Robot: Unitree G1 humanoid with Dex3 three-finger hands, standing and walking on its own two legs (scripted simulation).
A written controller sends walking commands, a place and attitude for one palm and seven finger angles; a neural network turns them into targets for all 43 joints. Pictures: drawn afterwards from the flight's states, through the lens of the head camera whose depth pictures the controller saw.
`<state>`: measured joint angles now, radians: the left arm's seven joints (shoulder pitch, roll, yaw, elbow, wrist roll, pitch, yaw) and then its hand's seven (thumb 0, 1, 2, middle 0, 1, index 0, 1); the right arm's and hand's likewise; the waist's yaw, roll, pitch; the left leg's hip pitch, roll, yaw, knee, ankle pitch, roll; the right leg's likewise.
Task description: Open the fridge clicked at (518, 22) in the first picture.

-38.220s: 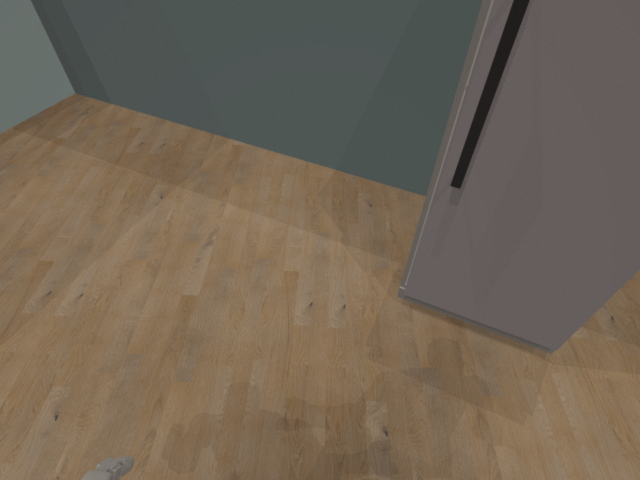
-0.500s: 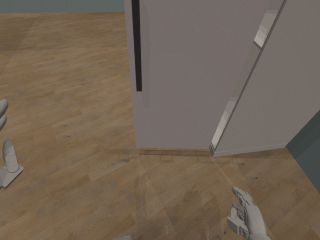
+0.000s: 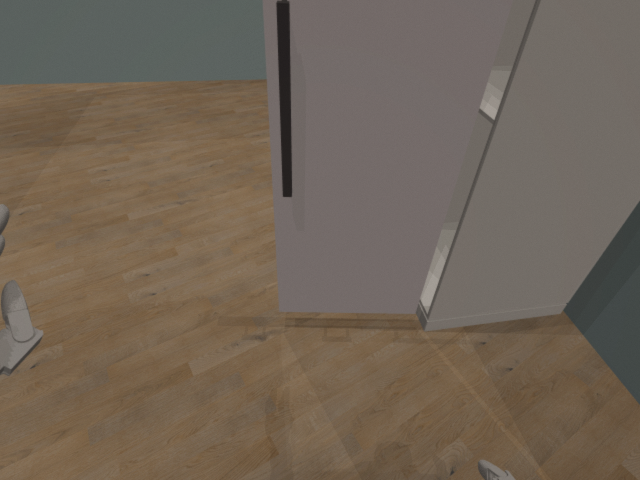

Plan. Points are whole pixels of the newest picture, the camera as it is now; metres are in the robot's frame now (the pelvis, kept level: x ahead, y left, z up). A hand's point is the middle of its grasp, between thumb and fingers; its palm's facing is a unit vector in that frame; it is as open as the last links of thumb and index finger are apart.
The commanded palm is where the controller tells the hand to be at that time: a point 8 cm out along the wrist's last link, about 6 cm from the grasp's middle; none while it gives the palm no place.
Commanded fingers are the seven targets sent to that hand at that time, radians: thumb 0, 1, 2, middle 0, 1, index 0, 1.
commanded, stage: stop stepping back and stand still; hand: left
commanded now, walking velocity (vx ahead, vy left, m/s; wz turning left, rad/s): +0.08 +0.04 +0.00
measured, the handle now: (286, 110) +0.87 +0.11 +0.12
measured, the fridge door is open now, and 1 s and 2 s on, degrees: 81 81 81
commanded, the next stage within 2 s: let the arm hang, fingers relaxed in 0.50 s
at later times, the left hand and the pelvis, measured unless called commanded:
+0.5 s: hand (6, 368) +0.16 +0.27 +0.18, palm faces +0.49 -0.75 -0.44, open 7.4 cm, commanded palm +0.10 +0.31 +0.19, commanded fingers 0.00 0.90 0.90 -0.20 -0.30 -0.20 -0.30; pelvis -0.03 +0.00 +0.00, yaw +1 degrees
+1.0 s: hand out of the picture +0.00 +0.20 -0.17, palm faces +0.04 -0.98 -0.20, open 6.9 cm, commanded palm none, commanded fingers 0.00 0.90 0.90 -0.20 -0.30 -0.20 -0.30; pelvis -0.03 +0.01 +0.01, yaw +4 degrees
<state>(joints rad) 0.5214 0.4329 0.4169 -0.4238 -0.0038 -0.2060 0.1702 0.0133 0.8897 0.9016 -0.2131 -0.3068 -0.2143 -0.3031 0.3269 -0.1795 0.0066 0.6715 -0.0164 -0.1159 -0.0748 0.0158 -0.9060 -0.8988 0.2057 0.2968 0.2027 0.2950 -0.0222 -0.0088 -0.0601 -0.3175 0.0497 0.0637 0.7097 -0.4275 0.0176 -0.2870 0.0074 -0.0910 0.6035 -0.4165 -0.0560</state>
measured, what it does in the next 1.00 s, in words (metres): steps on the spot: left foot, then right foot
